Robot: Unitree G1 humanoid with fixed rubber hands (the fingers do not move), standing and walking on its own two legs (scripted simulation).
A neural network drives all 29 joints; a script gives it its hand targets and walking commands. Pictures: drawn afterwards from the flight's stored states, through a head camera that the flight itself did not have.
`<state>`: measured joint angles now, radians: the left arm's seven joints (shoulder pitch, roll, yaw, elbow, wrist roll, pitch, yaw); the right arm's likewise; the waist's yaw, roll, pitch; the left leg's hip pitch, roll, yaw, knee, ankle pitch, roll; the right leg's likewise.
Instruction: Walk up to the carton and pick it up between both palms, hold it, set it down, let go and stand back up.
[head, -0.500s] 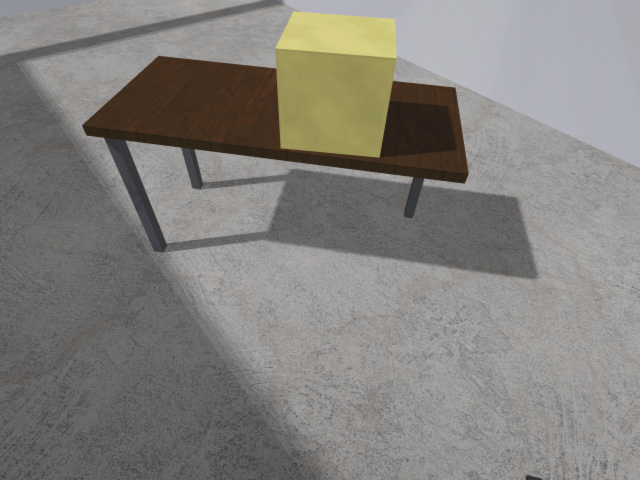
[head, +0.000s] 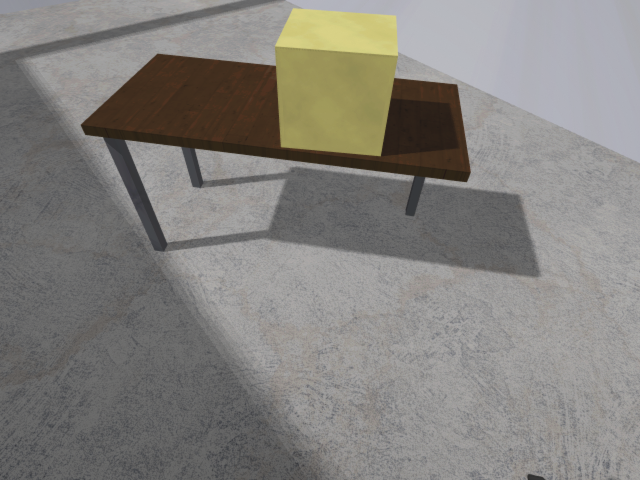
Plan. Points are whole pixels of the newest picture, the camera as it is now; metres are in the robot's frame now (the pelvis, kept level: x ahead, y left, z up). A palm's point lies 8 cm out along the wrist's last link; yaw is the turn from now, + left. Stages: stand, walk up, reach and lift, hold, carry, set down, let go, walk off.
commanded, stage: stand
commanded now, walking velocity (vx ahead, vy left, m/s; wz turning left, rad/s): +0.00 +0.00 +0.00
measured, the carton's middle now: (337, 82) +1.11 -0.05 -0.03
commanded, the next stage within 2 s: none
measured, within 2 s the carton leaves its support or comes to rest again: neither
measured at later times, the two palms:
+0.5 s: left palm out of the picture +0.10 +0.30 -0.12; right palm out of the picture +0.10 -0.31 -0.11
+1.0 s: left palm out of the picture +0.10 +0.30 -0.11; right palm out of the picture +0.10 -0.31 -0.10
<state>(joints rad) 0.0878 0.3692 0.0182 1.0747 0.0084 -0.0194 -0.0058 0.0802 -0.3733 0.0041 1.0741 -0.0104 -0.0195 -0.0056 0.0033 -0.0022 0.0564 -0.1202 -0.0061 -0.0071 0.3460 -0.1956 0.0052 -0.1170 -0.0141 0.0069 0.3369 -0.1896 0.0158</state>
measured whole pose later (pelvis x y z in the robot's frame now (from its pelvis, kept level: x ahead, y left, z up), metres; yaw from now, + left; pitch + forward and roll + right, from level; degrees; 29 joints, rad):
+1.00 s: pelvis +0.01 +0.00 +0.00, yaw +0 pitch -2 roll +0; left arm 0.10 0.36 0.02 1.07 0.01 -0.02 0.00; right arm 0.09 -0.38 -0.01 1.06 -0.01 -0.02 0.00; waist 0.00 -0.01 0.05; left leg -0.08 0.00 -0.01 0.32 -0.20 0.00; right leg -0.08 -0.01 0.00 0.31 -0.19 0.01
